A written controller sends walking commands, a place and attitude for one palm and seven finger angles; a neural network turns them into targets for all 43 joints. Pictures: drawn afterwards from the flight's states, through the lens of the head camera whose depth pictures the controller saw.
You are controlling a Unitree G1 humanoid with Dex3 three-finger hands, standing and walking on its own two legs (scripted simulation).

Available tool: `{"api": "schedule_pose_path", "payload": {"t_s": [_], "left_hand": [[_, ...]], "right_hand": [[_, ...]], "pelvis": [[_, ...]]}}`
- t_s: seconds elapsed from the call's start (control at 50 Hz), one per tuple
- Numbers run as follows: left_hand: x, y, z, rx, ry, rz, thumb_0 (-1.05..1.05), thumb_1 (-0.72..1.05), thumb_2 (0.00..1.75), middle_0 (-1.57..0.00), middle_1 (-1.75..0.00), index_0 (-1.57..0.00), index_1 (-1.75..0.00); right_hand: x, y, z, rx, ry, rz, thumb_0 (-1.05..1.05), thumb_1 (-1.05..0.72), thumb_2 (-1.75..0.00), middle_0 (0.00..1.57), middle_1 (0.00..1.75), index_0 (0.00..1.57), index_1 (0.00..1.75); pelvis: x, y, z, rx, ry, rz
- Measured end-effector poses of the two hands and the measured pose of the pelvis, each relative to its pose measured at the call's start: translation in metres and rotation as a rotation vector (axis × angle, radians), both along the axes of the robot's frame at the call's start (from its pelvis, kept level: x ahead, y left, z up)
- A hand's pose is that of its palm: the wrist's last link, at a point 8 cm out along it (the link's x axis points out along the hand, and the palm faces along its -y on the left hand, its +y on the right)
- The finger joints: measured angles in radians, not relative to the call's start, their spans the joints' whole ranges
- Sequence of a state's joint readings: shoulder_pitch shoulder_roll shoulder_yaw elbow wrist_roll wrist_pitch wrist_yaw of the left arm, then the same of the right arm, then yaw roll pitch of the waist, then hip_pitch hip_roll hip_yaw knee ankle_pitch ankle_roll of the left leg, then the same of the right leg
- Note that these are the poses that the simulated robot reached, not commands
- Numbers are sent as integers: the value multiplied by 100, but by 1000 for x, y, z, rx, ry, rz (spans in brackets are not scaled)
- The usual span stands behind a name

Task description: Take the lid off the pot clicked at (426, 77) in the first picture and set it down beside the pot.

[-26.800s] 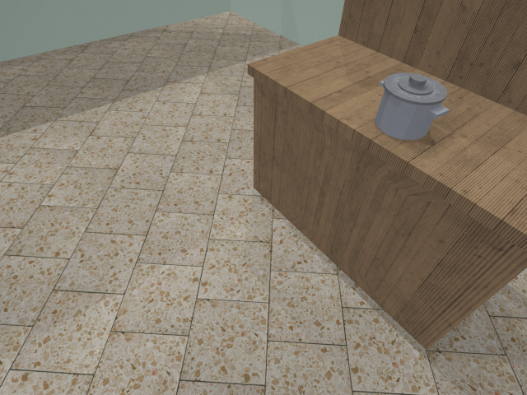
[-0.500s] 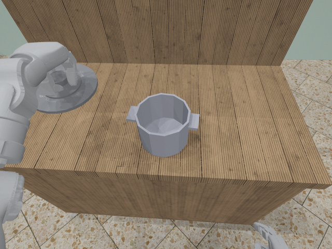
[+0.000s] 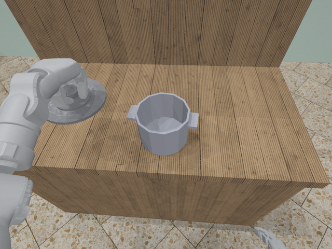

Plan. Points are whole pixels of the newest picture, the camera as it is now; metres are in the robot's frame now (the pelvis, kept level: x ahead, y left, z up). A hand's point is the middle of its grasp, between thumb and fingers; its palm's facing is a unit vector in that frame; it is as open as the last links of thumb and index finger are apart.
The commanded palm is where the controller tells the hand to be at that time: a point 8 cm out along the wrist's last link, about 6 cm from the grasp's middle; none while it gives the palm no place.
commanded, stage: lower the lid onto the table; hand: left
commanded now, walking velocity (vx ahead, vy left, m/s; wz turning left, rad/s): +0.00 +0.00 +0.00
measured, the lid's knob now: (70, 91) +0.45 +0.26 +0.13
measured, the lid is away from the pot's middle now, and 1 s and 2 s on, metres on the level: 0.23 0.23 0.24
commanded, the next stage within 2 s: none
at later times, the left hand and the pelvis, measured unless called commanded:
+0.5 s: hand (68, 100) +0.43 +0.26 +0.12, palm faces -0.37 -0.02 -0.93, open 5.6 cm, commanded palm +0.42 +0.27 +0.19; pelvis +0.01 -0.01 +0.00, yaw -1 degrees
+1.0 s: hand (74, 111) +0.43 +0.26 +0.09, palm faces -0.41 +0.00 -0.91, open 5.6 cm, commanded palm +0.43 +0.27 +0.16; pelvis +0.01 +0.00 +0.00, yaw -1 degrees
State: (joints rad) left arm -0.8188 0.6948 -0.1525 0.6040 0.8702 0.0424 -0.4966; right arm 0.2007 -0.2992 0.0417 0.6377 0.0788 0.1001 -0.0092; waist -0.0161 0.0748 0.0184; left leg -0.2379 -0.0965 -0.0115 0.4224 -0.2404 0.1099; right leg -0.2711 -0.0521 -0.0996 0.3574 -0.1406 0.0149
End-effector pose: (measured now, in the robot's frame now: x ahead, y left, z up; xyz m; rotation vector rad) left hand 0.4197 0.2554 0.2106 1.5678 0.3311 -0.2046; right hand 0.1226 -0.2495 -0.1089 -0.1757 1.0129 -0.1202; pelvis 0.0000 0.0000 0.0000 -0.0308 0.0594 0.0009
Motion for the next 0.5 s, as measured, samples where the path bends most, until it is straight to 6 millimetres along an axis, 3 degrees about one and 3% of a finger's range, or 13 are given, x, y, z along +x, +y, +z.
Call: {"api": "schedule_pose_path", "payload": {"t_s": [0.12,0.3,0.5], "left_hand": [[10,-5,-6,-2,-2,-24,0,25,90,-63,-83,-94,-101],[17,4,-21,-4,25,3,0,26,90,-62,-83,-94,-101],[11,8,-32,-28,34,-16,0,26,90,-63,-83,-94,-101]], "right_hand": [[-14,-8,-1,-14,20,-36,1,-91,-90,20,30,21,30],[-33,-22,-3,-29,76,-85,1,-91,-90,20,30,20,30],[-24,-25,-3,-39,83,-80,1,-91,-90,20,30,20,30]], "pelvis": [[3,-3,0,1,8,-13],[8,-6,1,0,18,-26],[12,-8,1,-2,23,-21]]}}
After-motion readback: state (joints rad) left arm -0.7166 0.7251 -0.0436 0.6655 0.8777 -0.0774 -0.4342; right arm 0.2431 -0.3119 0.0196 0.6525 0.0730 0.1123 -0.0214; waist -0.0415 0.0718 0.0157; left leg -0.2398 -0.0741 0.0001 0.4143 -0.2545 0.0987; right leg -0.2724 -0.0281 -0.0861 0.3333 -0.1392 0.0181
